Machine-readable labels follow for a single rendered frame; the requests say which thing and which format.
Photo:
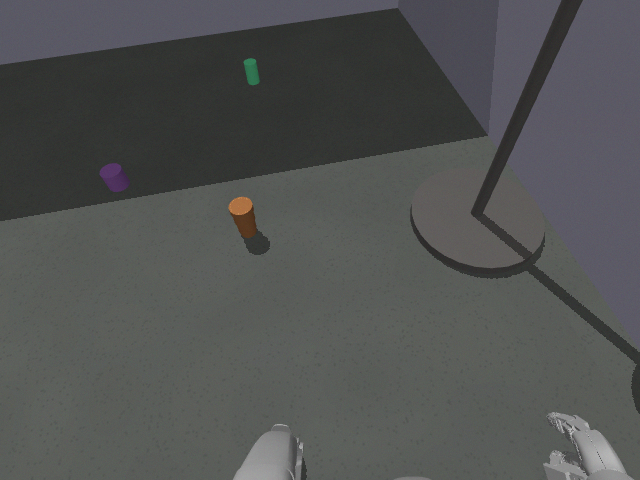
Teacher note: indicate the coat stand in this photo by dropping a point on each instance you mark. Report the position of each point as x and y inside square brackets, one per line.
[477, 220]

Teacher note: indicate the right robot hand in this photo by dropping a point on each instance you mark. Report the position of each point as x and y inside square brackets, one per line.
[593, 450]

